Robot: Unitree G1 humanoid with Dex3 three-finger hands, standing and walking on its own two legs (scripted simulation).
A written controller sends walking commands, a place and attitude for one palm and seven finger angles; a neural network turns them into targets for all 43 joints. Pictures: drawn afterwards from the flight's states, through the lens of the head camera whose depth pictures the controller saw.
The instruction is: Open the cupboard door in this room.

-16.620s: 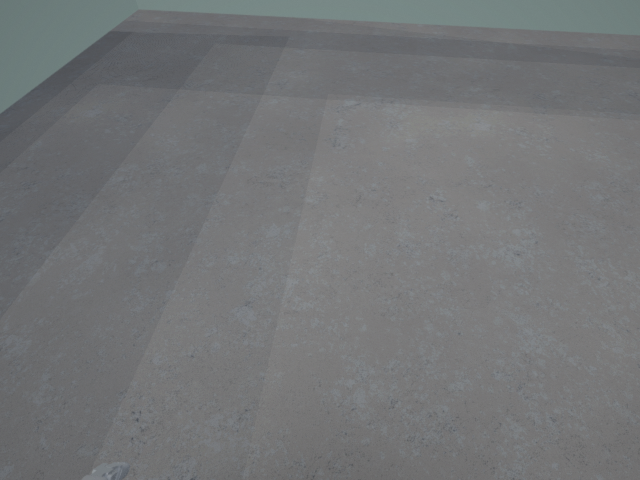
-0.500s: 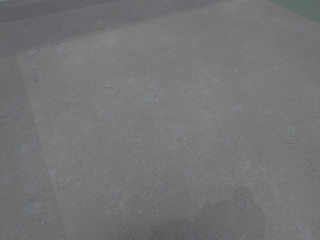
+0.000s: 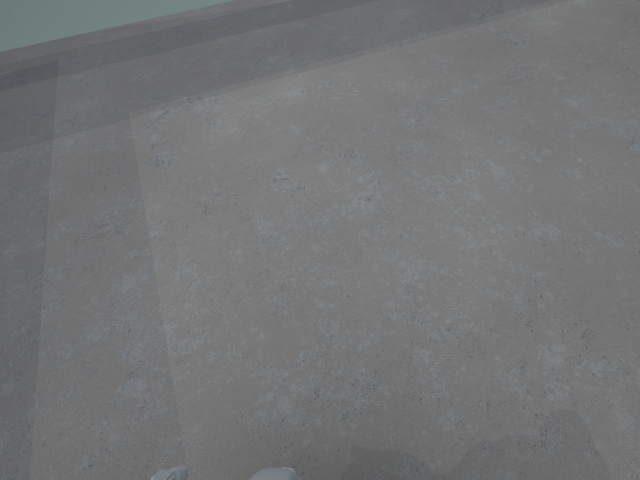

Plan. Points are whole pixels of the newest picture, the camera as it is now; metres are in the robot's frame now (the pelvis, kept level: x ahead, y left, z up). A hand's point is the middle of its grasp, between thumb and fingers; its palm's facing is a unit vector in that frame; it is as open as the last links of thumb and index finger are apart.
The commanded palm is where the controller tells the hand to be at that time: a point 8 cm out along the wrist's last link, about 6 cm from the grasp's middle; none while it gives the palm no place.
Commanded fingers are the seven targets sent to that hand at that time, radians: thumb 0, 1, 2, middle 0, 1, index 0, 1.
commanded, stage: turn or walk to find it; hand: left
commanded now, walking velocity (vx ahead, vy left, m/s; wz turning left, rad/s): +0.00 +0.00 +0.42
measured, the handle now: out of the picture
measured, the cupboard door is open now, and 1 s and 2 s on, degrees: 0 0 0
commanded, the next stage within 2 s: stand and wait in 1.26 s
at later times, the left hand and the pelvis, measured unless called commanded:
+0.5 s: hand out of the picture -0.03 +0.26 -0.17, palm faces +0.26 -0.93 -0.25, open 7.3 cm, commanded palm none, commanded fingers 0.00 0.90 0.90 -0.20 -0.30 -0.20 -0.30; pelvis -0.02 +0.04 +0.00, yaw +12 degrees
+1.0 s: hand out of the picture -0.05 +0.19 -0.14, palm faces +0.43 -0.86 -0.27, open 7.3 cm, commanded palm none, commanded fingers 0.00 0.90 0.90 -0.20 -0.30 -0.20 -0.30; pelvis -0.04 -0.02 +0.01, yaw +26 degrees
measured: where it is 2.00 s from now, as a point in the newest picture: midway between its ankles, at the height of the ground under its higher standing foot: outside the picture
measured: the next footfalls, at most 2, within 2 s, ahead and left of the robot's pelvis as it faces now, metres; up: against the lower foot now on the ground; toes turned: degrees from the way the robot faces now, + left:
left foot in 0.34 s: +0.00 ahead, +0.15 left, +0.00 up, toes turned +14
right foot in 0.80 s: +0.05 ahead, -0.08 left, +0.00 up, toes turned +16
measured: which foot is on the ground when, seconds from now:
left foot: up 0.00-0.32, down 0.34-0.82, up 0.84-1.00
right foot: down 0.00-0.36, up 0.38-0.78, down 0.80-1.00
